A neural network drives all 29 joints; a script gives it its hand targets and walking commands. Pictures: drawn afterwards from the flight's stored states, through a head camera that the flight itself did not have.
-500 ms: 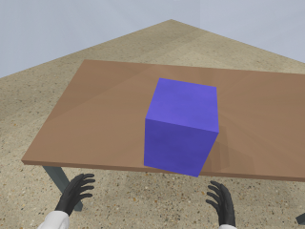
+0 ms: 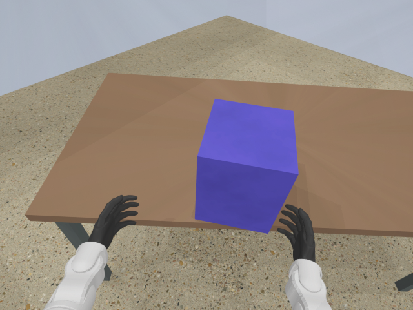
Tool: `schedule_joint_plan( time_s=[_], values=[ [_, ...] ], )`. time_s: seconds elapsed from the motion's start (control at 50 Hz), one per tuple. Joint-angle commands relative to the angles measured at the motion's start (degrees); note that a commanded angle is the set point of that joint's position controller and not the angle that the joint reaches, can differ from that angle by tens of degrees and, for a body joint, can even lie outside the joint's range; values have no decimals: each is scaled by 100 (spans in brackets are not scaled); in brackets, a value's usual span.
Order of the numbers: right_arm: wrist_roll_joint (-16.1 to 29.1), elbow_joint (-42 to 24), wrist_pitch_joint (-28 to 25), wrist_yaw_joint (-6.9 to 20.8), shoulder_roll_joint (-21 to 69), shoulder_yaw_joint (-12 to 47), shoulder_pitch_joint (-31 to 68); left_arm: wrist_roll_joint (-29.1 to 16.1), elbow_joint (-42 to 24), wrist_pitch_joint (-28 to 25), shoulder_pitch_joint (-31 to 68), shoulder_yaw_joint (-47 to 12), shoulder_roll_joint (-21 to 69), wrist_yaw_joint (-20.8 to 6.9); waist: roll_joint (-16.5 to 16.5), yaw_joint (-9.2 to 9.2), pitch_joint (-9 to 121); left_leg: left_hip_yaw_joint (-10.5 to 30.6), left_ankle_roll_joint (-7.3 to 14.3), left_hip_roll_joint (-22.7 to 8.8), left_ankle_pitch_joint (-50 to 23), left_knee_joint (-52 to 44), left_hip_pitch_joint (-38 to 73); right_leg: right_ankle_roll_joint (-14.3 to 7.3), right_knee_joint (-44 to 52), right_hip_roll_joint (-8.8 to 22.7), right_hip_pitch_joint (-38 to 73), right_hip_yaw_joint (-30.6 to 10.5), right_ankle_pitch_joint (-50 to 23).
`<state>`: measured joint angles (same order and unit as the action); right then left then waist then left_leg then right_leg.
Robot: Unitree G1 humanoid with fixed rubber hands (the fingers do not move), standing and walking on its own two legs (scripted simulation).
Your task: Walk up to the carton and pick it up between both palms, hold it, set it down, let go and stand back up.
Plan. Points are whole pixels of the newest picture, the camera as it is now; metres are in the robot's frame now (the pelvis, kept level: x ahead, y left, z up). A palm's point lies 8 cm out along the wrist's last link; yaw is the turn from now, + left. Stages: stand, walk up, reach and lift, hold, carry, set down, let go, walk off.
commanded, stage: reach and lift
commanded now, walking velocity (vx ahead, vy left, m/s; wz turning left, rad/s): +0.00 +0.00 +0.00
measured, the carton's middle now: (241, 167) +0.48 -0.08 -0.01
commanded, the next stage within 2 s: none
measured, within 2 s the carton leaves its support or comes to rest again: neither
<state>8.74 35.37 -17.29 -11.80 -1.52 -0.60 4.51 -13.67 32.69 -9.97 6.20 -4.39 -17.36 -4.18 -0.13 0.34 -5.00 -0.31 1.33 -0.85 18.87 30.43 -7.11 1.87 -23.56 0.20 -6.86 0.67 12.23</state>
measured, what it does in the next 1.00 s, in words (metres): stands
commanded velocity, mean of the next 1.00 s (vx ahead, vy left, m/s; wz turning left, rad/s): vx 0.00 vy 0.00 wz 0.00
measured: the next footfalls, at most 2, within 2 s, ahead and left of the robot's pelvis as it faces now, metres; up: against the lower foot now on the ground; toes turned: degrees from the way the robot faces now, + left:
none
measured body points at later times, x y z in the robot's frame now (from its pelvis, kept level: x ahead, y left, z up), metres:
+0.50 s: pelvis -0.01 -0.01 +0.00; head +0.00 +0.01 +0.45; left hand +0.37 +0.19 +0.06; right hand +0.32 -0.21 +0.05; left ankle -0.02 +0.10 -0.74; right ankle +0.01 -0.15 -0.74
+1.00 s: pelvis -0.01 -0.01 +0.00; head +0.02 +0.01 +0.45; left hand +0.44 +0.18 +0.10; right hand +0.39 -0.21 +0.09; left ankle -0.02 +0.10 -0.74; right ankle +0.01 -0.15 -0.74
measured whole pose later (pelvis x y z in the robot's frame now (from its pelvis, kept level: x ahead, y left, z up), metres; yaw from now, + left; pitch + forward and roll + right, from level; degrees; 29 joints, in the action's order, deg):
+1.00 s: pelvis -0.01 -0.01 +0.00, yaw +0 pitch +5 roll -2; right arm 11.7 45.0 5.0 -13.7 -6.4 -6.6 38.1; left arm -14.0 58.2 6.0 48.5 -0.1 -19.4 -2.4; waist 1.2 3.9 2.2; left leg -0.2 0.4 -1.2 15.0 28.4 -18.6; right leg 1.1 -22.5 -0.1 -18.6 0.8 9.1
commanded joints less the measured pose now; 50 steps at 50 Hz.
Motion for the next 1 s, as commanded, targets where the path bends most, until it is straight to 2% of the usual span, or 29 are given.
schedule_joint_plan(
  time_s=[0.0,0.2,0.32,0.38,0.52,0.56,0.64,0.86,0.94,0.98],
  values=[
    [45,-1196,-7,-27,-407,-41,1439,-33,-1088,-78,1798,375,-752,21,-574,79,1678,20,-549,-82,-2618,-585,-86,-504,172,-117,983,-144,-1224],
    [181,-2119,846,-128,-573,-69,2475,-103,-1182,827,3015,567,-770,83,-399,-55,2195,-133,-453,-29,-2572,-644,-89,-381,174,-129,926,-79,-1270],
    [250,-2279,1348,-160,-640,-98,3074,-76,-985,1237,3794,728,-869,102,-330,-76,2537,-219,-365,27,-2326,-684,-209,-283,106,-133,894,-30,-1272],
    [-6,-1881,1415,-40,-666,-297,3341,88,-642,1288,4108,779,-812,134,-320,-117,2531,-278,-347,39,-1990,-763,-364,-258,117,-141,742,29,-1145],
    [8,-1346,1607,-55,-662,-361,4127,11,19,1142,5129,764,-972,112,-188,46,2946,-277,-257,109,-1632,-825,-692,-142,62,-75,894,-30,-1369],
    [67,-1146,1620,-75,-668,-324,4210,46,203,1094,5252,753,-983,92,-244,103,3094,-268,-293,133,-1836,-761,-624,-124,43,-75,956,-27,-1627],
    [118,-936,1684,-118,-726,-392,4689,21,412,1089,5793,736,-1067,96,-262,190,3275,-266,-326,162,-1854,-723,-643,-104,56,-96,889,16,-1646],
    [206,-641,1835,-139,-998,-546,5774,-28,1056,1244,6888,704,-1172,161,-396,226,4018,-246,-481,179,-2437,-441,-422,-73,-24,-190,657,180,-2048],
    [272,-261,1928,-107,-1073,-558,6113,-46,1523,1303,7214,610,-1126,176,-408,267,3990,-199,-520,166,-2579,-379,-355,-94,-7,-224,474,239,-2060],
    [288,-191,1927,-99,-1145,-632,6248,-54,1473,1275,7446,592,-1150,208,-485,300,4252,-183,-575,154,-2795,-313,-264,-97,-38,-242,435,266,-2227]
  ],
)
